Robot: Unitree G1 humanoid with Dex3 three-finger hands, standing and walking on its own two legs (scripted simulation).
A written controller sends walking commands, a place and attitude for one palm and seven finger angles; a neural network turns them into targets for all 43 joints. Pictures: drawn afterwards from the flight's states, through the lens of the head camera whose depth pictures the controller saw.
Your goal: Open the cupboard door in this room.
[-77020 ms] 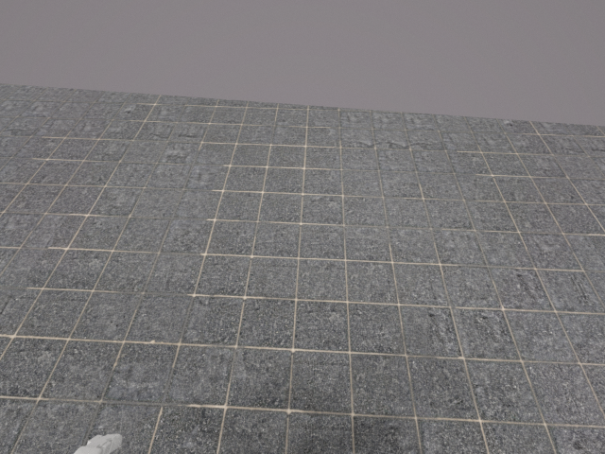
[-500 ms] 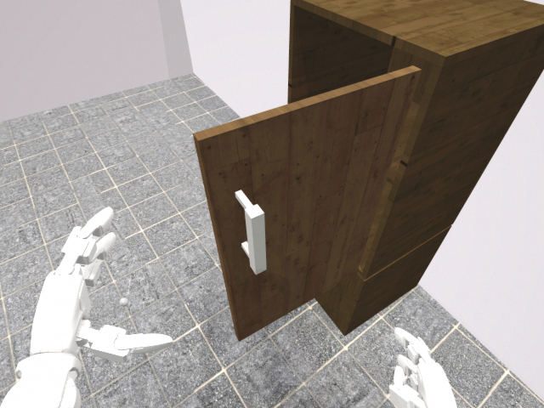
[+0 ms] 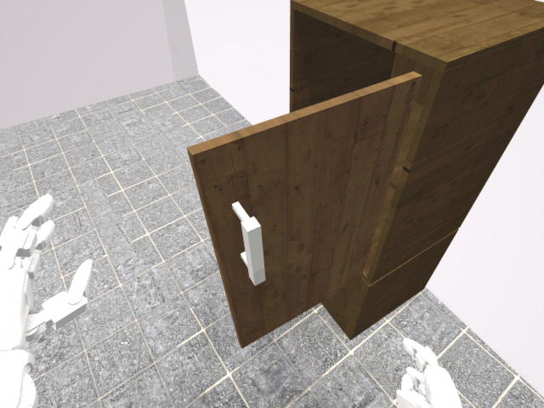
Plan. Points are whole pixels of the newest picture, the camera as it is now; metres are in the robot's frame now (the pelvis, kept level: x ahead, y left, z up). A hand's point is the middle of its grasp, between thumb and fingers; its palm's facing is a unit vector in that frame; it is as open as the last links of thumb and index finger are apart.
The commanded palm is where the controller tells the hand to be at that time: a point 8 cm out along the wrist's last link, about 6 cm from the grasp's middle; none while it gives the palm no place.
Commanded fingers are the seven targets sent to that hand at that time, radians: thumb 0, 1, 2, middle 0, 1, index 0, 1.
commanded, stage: draw the hand back to the body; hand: left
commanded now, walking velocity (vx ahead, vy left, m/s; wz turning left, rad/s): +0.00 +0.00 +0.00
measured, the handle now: (248, 244) +0.33 +0.09 +0.08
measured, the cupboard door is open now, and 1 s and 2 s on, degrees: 88 88 88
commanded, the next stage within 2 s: step back with the hand held close in 0.40 s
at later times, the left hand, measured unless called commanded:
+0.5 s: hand (65, 297) +0.18 +0.26 +0.15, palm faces +0.46 -0.79 -0.40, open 7.4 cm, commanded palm +0.13 +0.29 +0.17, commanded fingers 0.00 0.90 0.90 -0.20 -0.30 -0.20 -0.30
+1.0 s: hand (31, 331) +0.14 +0.27 +0.15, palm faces +0.41 -0.74 -0.54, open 7.4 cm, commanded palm +0.08 +0.31 +0.17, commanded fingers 0.00 0.90 0.90 -0.20 -0.30 -0.20 -0.30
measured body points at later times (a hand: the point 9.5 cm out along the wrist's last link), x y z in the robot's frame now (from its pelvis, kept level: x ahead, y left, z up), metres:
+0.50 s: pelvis -0.01 +0.00 +0.00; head -0.02 -0.02 +0.45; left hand +0.15 +0.30 +0.18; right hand +0.18 -0.22 -0.09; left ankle -0.07 +0.09 -0.74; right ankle +0.02 -0.11 -0.74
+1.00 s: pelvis -0.06 +0.01 -0.01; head -0.03 +0.00 +0.43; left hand +0.11 +0.31 +0.18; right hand +0.12 -0.23 -0.10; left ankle -0.07 +0.09 -0.74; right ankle +0.02 -0.11 -0.74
